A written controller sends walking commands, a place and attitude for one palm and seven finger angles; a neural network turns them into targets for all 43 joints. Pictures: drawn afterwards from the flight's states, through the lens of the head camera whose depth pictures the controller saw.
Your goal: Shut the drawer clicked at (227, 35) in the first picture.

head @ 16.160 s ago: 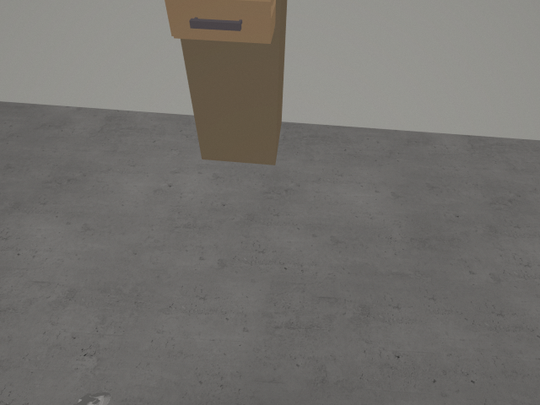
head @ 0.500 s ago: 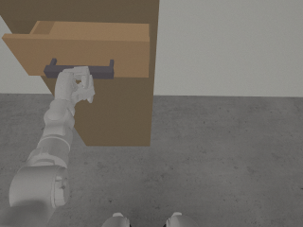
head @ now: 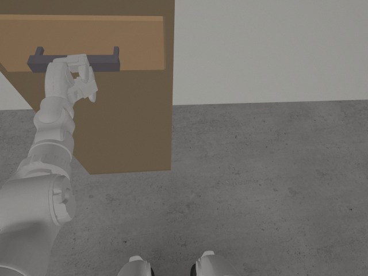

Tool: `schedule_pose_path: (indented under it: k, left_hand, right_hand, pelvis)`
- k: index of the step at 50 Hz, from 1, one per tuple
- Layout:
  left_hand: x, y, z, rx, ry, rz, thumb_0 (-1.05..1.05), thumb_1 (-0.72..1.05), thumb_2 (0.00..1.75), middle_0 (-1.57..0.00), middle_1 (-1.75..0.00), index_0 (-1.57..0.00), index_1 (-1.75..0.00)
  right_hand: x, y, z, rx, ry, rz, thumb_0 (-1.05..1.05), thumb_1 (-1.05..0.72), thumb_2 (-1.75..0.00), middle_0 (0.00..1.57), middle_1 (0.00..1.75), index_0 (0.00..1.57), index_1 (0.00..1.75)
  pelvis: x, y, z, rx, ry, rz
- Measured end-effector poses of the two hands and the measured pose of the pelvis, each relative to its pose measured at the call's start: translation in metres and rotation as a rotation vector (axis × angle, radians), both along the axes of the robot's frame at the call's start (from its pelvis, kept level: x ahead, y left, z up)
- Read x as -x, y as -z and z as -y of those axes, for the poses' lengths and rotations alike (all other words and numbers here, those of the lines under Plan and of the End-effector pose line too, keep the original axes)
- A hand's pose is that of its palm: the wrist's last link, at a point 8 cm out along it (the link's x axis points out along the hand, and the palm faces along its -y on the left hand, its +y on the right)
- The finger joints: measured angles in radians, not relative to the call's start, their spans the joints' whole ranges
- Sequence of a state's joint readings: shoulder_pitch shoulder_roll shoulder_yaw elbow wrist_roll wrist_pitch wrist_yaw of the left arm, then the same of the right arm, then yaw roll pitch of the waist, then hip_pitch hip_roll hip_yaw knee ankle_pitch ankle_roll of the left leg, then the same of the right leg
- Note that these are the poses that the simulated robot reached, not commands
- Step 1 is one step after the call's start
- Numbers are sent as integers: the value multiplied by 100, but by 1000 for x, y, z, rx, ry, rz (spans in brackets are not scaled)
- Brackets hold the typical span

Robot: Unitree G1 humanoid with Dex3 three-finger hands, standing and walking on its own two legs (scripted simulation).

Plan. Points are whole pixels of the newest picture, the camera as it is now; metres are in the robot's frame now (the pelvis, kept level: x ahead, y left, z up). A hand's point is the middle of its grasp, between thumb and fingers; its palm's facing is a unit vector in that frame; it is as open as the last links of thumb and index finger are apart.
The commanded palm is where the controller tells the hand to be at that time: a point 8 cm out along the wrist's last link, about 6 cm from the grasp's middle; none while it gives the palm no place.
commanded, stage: push the drawer shut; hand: left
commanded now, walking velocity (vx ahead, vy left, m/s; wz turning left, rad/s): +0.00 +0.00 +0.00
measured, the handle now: (77, 57) +0.59 +0.19 +0.10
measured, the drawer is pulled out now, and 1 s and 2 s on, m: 0.01 0.00 0.00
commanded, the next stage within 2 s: pull the fist back off the drawer in 0.28 s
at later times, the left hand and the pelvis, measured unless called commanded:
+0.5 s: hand (87, 78) +0.52 +0.16 +0.09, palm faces -0.02 -1.00 -0.03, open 3.0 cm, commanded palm +0.53 +0.20 +0.10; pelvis -0.01 +0.00 -0.01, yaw +1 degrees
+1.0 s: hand (95, 82) +0.51 +0.14 +0.09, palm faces -0.01 -1.00 -0.02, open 3.2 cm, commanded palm +0.48 +0.19 +0.10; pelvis +0.01 +0.01 +0.00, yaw -1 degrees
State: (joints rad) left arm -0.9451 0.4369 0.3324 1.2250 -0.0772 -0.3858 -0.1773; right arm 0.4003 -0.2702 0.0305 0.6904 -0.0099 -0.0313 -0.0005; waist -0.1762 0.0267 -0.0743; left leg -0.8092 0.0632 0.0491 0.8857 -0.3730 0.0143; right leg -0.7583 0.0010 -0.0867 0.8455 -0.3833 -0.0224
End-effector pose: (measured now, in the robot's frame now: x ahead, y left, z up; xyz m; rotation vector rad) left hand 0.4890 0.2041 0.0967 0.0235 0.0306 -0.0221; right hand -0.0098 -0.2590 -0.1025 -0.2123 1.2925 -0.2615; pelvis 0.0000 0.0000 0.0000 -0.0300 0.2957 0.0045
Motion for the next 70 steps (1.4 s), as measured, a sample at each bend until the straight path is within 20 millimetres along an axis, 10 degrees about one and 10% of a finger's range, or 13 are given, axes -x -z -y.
schedule_pose_path:
  k: [40, 62, 70]
  left_hand:
    - [-9, 2, -1, 4, -7, 4, 1, 76, 92, -140, -160, -140, -160]
    - [15, -1, 0, 1, -25, 41, 2, 90, 90, -140, -160, -140, -160]
    - [53, -16, -12, -7, -23, 54, 2, 90, 90, -140, -160, -140, -160]
  right_hand:
    - [36, -1, -16, -1, 9, -76, 1, -90, -90, 20, 30, 20, 30]
    - [-66, -3, -7, -47, -8, 87, 1, -90, -90, 20, 30, 20, 30]
    - [-112, -16, 0, -59, -25, 217, 1, -90, -90, 20, 30, 20, 30]
  pelvis:
    - [9, 6, -13, 18, -3, -32]
    - [-30, -9, -4, -7, 17, 30]
    - [-42, -20, 3, -16, 22, 88]
